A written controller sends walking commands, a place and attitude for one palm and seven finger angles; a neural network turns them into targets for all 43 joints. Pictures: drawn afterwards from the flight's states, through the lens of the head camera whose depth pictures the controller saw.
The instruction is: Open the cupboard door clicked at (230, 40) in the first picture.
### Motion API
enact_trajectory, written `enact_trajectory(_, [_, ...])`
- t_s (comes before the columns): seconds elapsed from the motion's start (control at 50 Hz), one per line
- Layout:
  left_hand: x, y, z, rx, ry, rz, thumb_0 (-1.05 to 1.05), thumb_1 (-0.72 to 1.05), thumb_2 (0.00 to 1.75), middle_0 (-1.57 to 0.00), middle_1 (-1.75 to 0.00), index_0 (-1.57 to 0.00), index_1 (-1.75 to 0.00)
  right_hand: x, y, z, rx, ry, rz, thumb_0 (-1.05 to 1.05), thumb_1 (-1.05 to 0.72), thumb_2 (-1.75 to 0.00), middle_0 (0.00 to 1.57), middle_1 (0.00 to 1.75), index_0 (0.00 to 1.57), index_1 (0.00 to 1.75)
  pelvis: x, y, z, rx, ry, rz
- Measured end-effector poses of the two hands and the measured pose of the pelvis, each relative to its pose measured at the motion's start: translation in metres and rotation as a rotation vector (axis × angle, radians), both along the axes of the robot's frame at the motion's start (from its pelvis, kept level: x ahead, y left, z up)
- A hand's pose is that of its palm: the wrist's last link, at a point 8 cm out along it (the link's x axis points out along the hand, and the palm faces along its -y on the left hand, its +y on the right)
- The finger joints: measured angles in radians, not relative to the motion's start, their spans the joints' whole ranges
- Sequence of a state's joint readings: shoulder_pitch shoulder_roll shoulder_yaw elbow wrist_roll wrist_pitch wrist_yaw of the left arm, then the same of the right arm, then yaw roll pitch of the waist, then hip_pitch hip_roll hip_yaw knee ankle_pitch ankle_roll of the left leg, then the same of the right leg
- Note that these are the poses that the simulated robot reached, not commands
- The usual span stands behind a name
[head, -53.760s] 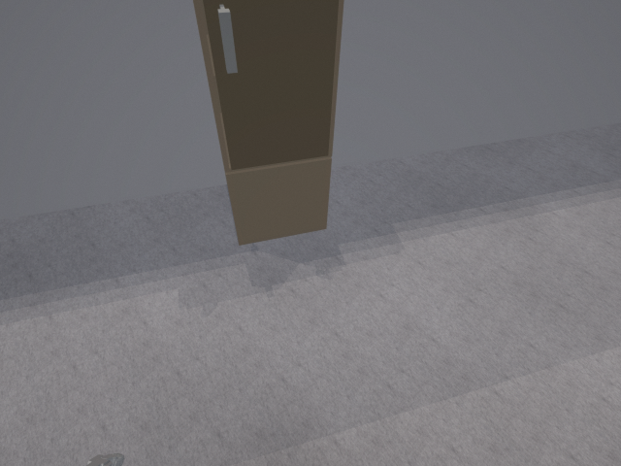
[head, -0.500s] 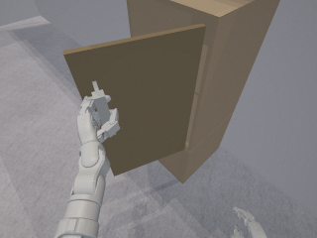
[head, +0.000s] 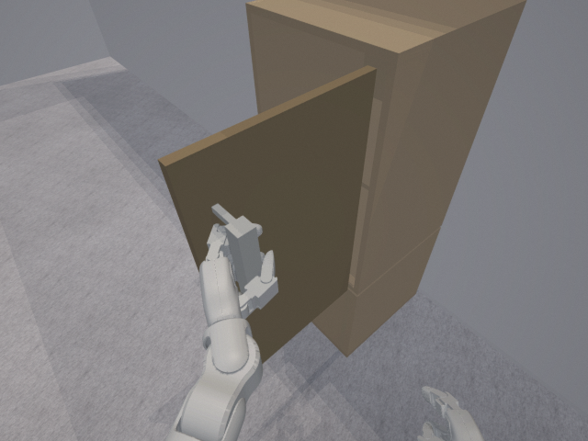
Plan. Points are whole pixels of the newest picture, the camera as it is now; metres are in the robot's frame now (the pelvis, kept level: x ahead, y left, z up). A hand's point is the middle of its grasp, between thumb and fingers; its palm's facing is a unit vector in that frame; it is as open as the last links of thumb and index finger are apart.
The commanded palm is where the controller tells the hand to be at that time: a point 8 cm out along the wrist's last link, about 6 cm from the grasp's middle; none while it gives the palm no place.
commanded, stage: open thumb and fingers to let go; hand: left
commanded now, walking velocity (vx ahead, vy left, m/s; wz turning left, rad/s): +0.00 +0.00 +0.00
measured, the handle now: (237, 254) +0.34 +0.10 +0.10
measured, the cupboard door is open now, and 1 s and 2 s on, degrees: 92 88 93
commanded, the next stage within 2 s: slide the hand sideways off the handle in 0.86 s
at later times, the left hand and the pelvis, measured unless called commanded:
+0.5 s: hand (252, 273) +0.30 +0.07 +0.11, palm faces +0.33 -0.94 +0.00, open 11.6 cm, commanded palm +0.25 +0.10 +0.10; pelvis -0.01 +0.01 +0.00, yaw +1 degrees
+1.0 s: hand (255, 275) +0.30 +0.07 +0.11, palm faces +0.30 -0.95 -0.01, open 15.5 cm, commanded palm +0.25 +0.10 +0.10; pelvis -0.02 +0.02 +0.00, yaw +0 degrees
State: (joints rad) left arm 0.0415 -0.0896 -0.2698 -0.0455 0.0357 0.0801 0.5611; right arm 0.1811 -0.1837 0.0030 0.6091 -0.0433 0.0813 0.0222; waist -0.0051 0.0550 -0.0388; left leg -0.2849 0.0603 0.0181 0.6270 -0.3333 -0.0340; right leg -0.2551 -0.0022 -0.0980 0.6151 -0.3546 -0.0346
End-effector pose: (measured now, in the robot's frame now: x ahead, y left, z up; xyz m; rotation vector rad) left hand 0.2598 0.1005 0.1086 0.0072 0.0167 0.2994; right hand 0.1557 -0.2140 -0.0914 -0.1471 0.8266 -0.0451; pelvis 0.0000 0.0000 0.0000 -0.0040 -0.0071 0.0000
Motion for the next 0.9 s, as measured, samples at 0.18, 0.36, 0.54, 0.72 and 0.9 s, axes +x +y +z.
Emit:
enact_trajectory(0.18, [0.007,0.006,0.001,-0.003,0.011,0.066,0.01,0.58,0.74,-0.36,-1.33,-0.37,-1.33,0.004,0.000,0.000,-0.027,0.014,0.027,0.02,-0.90,-0.90,0.20,0.30,0.20,0.29,-0.006,-0.002,0.001,-0.001,-0.010,0.013])
enact_trajectory(0.36, [0.002,0.015,0.004,-0.011,-0.016,0.056,0.01,0.29,0.63,-0.35,-1.28,-0.35,-1.28,0.013,0.013,0.009,-0.014,-0.034,0.043,0.02,-0.90,-0.90,0.20,0.30,0.20,0.29,-0.008,0.004,0.002,-0.002,-0.009,0.012])
enact_trajectory(0.54, [0.002,0.016,0.003,-0.001,-0.012,0.036,0.01,-0.23,0.41,-0.32,-1.22,-0.32,-1.21,0.011,0.026,0.009,-0.004,-0.035,0.050,0.02,-0.90,-0.90,0.20,0.30,0.20,0.29,-0.011,0.013,0.000,-0.006,-0.010,0.008])
enact_trajectory(0.72, [0.002,0.019,0.003,-0.003,-0.005,0.040,0.00,-0.45,0.32,-0.27,-0.98,-0.27,-0.97,0.003,0.034,0.004,0.001,-0.009,0.057,0.02,-0.90,-0.90,0.20,0.30,0.20,0.29,-0.015,0.019,-0.002,-0.010,-0.008,0.006])
enact_trajectory(0.9, [0.001,0.012,0.003,-0.002,-0.007,0.007,-0.01,-0.49,0.30,-0.22,-0.59,-0.23,-0.59,-0.003,0.033,0.004,-0.004,-0.001,0.049,0.02,-0.90,-0.90,0.20,0.30,0.20,0.29,-0.018,0.019,-0.002,-0.011,-0.008,0.004])
